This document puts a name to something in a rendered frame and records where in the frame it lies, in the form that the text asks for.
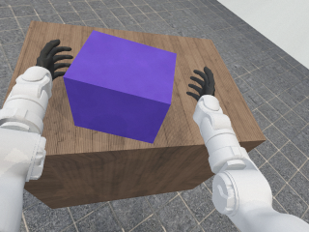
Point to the robot right forearm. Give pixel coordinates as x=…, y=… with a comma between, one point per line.
x=220, y=139

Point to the robot left hand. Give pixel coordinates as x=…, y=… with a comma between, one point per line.
x=47, y=58

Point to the pedestal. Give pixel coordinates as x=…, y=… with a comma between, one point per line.
x=83, y=166

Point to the robot left forearm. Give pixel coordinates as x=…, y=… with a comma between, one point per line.
x=25, y=107

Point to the robot right upper arm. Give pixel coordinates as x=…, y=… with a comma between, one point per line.
x=244, y=196

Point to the robot right hand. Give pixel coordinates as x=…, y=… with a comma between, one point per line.
x=207, y=85

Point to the robot left upper arm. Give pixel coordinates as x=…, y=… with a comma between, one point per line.
x=22, y=156

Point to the carton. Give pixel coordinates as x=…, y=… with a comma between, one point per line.
x=120, y=87

